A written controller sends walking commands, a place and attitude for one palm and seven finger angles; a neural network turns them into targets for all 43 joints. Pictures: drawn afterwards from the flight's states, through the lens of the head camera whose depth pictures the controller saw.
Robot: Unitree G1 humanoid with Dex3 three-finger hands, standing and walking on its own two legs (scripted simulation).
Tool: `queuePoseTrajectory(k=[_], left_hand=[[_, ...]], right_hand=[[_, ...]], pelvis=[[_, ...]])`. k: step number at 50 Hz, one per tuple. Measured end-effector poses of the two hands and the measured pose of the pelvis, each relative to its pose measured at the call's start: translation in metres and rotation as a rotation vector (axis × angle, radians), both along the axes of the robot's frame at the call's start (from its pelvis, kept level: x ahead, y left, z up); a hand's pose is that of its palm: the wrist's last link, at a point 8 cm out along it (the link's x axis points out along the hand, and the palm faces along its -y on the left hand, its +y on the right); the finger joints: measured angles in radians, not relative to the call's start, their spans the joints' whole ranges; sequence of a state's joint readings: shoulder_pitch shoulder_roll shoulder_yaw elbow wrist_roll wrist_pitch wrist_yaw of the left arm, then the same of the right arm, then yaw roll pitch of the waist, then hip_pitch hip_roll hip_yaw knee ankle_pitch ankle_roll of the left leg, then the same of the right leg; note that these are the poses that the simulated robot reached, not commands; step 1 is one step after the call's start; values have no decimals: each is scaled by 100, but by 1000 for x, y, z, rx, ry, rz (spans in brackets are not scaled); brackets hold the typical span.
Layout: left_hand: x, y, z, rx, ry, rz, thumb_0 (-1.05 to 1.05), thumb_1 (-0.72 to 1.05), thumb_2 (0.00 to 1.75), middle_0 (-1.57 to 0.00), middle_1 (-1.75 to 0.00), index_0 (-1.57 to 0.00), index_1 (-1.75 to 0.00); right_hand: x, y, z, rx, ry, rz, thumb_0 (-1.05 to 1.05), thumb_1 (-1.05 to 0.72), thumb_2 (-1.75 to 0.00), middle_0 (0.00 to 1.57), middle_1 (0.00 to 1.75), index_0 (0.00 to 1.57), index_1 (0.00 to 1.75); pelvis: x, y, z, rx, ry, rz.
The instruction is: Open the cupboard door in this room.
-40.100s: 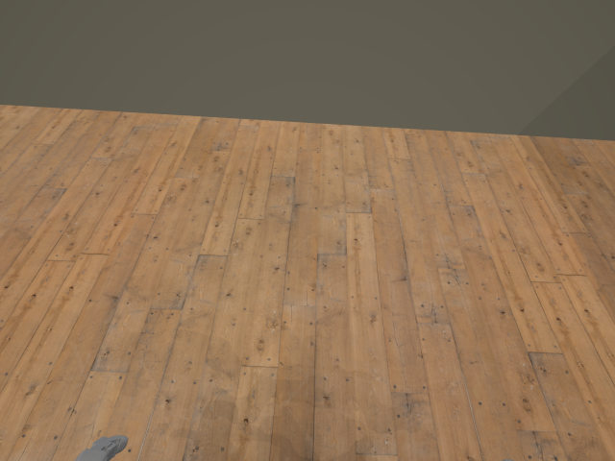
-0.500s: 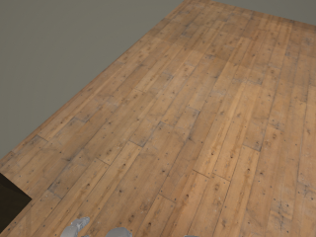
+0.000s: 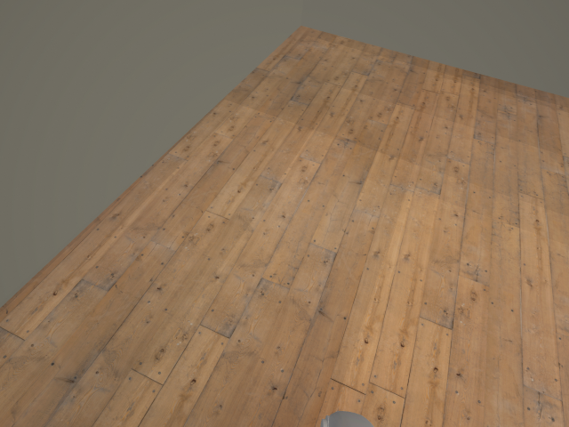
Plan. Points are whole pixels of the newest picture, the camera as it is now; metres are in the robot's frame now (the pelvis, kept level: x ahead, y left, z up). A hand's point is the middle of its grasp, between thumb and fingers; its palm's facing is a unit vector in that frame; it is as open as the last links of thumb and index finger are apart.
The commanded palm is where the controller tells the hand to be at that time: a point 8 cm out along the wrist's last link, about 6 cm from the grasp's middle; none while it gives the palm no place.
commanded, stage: walk to a spot facing it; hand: left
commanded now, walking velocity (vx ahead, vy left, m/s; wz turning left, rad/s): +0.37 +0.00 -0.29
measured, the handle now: out of the picture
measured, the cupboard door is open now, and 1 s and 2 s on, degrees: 53 53 53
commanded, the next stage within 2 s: turn to face it in 0.60 s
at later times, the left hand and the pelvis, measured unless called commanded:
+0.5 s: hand (235, 337) +0.28 +0.11 -0.17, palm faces -0.05 -0.98 -0.20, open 7.2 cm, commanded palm none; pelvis +0.23 -0.08 +0.00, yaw -4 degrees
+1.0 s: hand (246, 243) +0.49 +0.12 -0.17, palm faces +0.10 -0.98 -0.18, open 7.4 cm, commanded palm none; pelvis +0.41 -0.07 +0.00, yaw +4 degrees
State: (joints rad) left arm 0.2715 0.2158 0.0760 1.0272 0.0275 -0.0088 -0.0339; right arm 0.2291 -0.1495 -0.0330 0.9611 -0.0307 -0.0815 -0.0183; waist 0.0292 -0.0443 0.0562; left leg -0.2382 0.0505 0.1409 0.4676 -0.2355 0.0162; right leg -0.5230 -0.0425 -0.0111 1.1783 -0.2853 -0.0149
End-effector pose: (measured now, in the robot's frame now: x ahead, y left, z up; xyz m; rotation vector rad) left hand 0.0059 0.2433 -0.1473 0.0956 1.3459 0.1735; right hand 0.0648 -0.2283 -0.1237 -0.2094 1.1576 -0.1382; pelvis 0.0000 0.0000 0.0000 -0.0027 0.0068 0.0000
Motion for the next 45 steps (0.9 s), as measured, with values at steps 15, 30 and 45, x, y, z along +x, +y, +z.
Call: queuePoseTrajectory(k=[15,30,45], left_hand=[[268,-71,10,46,-246,-223,0,91,90,-20,-30,-20,-30],[267,-84,-1,-2,37,-69,-1,93,90,-20,-30,-20,-30],[410,-69,-5,-8,-47,-3,0,91,90,-20,-30,-20,-30]], right_hand=[[-42,-50,-29,82,440,-257,1,-92,-89,20,30,20,30],[279,-75,-5,54,1,-87,0,-92,-89,20,30,20,30],[378,-57,-13,-2,89,-12,0,-94,-89,20,30,20,30]], pelvis=[[140,-58,-17,21,-4,-77],[278,-71,-1,-14,-4,-63],[391,-53,-5,-12,-18,23]])
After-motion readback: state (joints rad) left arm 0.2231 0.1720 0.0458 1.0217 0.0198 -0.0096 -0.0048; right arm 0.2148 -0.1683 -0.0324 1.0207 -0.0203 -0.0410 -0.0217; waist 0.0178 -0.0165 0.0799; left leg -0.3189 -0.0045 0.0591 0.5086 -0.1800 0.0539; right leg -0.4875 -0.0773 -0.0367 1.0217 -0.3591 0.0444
